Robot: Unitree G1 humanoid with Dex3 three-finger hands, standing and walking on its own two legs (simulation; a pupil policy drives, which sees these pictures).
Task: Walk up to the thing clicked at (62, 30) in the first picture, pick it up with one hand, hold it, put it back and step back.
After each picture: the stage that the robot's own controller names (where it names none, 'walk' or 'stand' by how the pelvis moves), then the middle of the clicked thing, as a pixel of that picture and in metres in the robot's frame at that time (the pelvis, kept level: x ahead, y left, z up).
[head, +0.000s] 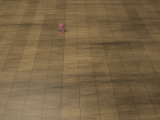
stand; (61, 28) +1.76 +0.24 -0.72
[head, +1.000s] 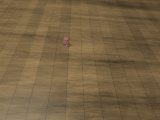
walk; (65, 42) +1.63 +0.09 -0.70
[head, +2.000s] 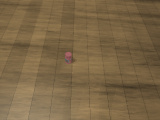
walk; (68, 57) +1.07 +0.07 -0.71
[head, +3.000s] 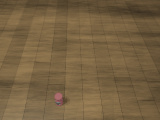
walk; (58, 99) +0.66 +0.15 -0.71
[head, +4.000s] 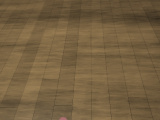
walk; out of the picture +0.48 +0.20 -0.70
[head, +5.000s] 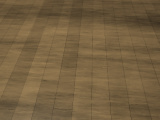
stand; out of the picture +0.42 +0.15 -0.72
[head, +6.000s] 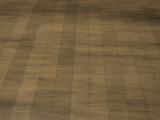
stand; out of the picture +0.41 +0.15 -0.72
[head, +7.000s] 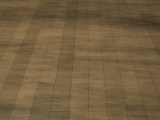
stand; out of the picture +0.41 +0.16 -0.73
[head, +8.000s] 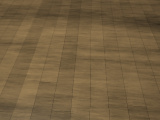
stand; out of the picture +0.40 +0.15 -0.73
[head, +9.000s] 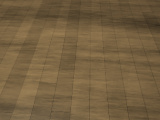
stand; out of the picture +0.41 +0.15 -0.73
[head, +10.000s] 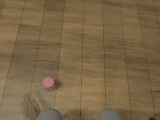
go down; (49, 84) +0.45 +0.17 -0.51
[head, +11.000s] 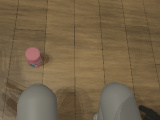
go down; (33, 58) +0.49 +0.21 -0.31
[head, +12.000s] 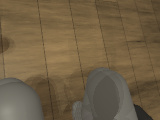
close in; out of the picture +0.47 +0.25 -0.23
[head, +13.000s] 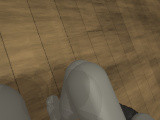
close; out of the picture +0.47 +0.27 -0.22
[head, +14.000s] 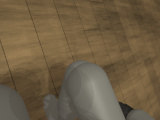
close; out of the picture +0.45 +0.28 -0.23
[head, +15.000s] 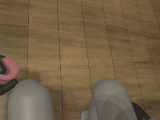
lift; (5, 73) +0.35 +0.25 -0.12
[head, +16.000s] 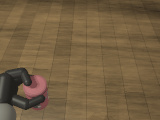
hold; (37, 93) +0.32 +0.15 +0.03
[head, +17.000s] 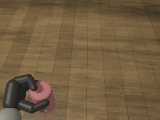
hold; (43, 98) +0.31 +0.14 -0.01
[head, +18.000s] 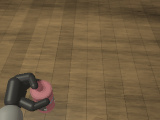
hold; (43, 97) +0.31 +0.14 -0.01
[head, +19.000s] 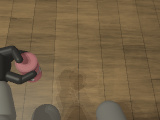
crouch; (30, 68) +0.40 +0.17 -0.08
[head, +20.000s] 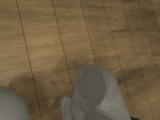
lower; out of the picture +0.45 +0.26 -0.21
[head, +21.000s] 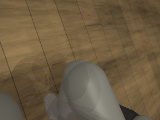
lower; out of the picture +0.45 +0.28 -0.23
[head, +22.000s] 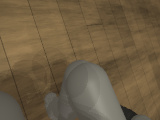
lower; out of the picture +0.45 +0.28 -0.23
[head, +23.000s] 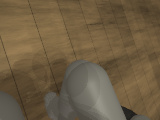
lower; out of the picture +0.45 +0.28 -0.24
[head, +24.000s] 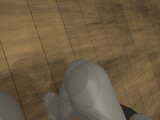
loosen; out of the picture +0.45 +0.28 -0.24
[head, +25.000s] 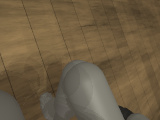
withdraw; out of the picture +0.45 +0.27 -0.24
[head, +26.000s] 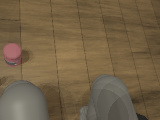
stand; (12, 55) +0.46 +0.23 -0.28
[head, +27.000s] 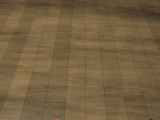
stand; out of the picture +0.41 +0.14 -0.64
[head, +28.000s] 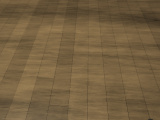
stand; out of the picture +0.43 +0.15 -0.67
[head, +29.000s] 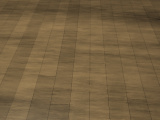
stand; out of the picture +0.42 +0.15 -0.67
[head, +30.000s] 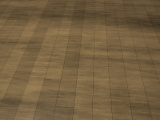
stand; out of the picture +0.44 +0.14 -0.72
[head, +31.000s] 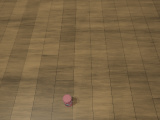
walk; (67, 100) +0.51 +0.16 -0.71
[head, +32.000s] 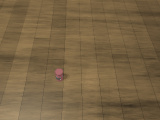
walk; (59, 74) +0.77 +0.13 -0.70
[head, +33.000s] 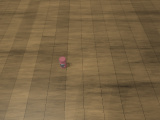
stand; (62, 62) +1.04 +0.22 -0.70
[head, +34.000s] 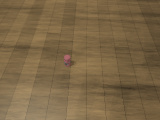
stand; (67, 60) +1.05 +0.14 -0.72
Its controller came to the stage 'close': yes
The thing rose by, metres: 0.71
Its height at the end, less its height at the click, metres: +0.00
